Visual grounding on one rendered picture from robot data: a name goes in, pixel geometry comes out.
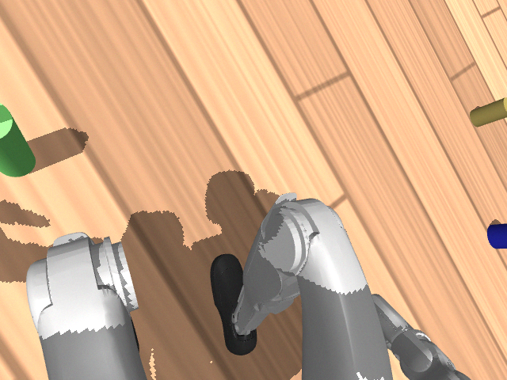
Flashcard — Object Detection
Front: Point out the right robot arm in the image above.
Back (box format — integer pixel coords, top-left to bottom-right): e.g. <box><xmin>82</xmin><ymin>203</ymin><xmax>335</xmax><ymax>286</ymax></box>
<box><xmin>391</xmin><ymin>329</ymin><xmax>471</xmax><ymax>380</ymax></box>

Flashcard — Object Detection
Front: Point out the right robot foot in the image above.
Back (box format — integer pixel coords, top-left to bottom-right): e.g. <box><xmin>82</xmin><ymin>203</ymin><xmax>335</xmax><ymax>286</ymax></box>
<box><xmin>211</xmin><ymin>254</ymin><xmax>257</xmax><ymax>355</ymax></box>

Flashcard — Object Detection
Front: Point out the right robot hand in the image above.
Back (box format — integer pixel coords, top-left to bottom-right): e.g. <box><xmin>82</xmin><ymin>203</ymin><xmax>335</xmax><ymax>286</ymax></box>
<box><xmin>372</xmin><ymin>294</ymin><xmax>413</xmax><ymax>350</ymax></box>

